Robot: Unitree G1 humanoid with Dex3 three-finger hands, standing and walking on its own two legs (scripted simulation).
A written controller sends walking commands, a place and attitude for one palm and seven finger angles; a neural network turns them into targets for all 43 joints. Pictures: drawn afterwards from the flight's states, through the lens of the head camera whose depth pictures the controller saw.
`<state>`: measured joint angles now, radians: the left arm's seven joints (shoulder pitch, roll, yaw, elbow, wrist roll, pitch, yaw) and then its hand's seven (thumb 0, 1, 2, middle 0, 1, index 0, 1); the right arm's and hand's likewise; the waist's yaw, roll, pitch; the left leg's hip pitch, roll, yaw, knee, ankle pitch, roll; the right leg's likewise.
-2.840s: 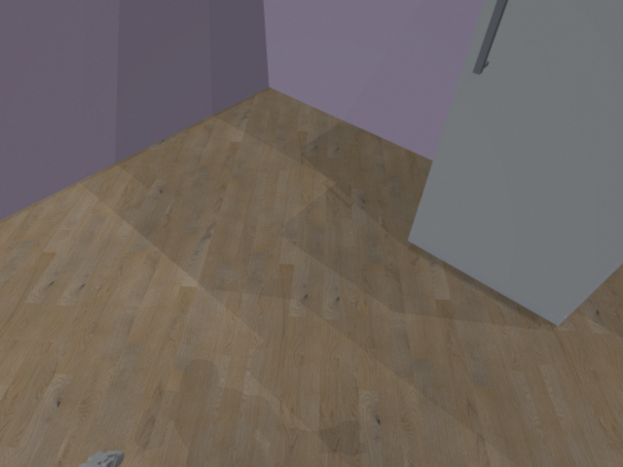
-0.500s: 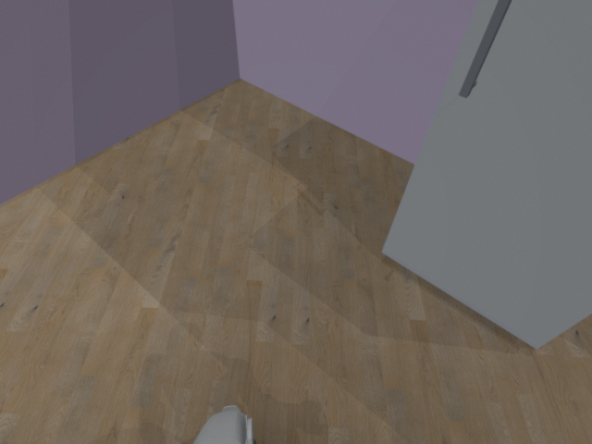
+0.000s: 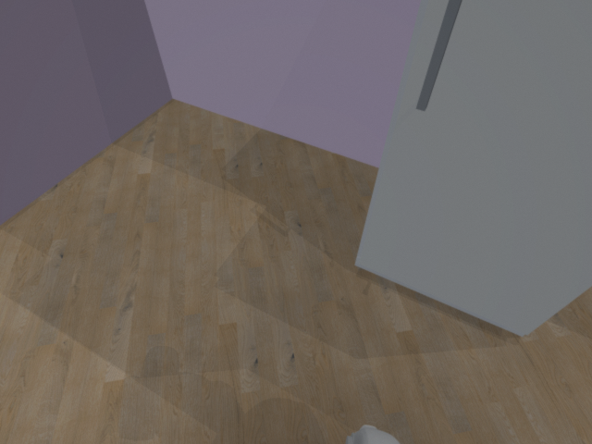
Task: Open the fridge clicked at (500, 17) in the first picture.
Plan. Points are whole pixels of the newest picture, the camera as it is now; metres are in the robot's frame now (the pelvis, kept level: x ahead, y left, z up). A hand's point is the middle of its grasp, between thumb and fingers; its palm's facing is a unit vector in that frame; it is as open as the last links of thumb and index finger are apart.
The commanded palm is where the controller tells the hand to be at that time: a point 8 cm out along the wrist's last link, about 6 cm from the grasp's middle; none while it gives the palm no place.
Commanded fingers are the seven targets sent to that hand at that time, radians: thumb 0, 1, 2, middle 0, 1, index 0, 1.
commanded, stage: turn to face it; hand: left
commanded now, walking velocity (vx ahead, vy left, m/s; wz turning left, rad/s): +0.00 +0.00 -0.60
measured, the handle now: out of the picture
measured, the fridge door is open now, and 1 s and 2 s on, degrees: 0 0 0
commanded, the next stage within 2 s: take the last steps up to it in 0.66 s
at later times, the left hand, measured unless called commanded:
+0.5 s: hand (194, 425) +0.17 +0.18 -0.18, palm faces -0.18 -0.96 -0.19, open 7.4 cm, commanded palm none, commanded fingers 0.00 0.90 0.90 -0.20 -0.30 -0.20 -0.30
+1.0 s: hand (219, 433) +0.16 +0.13 -0.16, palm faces -0.33 -0.92 -0.22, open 7.4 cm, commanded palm none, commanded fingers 0.00 0.90 0.90 -0.20 -0.30 -0.20 -0.30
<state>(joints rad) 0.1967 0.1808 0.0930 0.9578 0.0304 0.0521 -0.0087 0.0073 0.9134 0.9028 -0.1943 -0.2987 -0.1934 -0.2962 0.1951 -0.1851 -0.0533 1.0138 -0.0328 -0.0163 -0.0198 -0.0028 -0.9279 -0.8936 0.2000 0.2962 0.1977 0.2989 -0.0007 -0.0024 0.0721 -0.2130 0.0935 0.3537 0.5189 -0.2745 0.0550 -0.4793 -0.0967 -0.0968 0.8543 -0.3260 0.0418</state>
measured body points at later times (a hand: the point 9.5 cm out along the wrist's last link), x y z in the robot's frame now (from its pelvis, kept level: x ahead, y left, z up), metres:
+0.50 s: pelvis +0.03 +0.01 -0.01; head +0.07 +0.03 +0.44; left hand +0.18 +0.23 -0.16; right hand +0.06 -0.26 -0.13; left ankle +0.06 +0.11 -0.74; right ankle +0.05 -0.12 -0.73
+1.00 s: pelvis +0.04 -0.02 +0.00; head +0.05 -0.04 +0.45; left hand +0.18 +0.18 -0.14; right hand -0.06 -0.24 -0.16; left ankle +0.07 +0.11 -0.68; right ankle -0.03 -0.09 -0.73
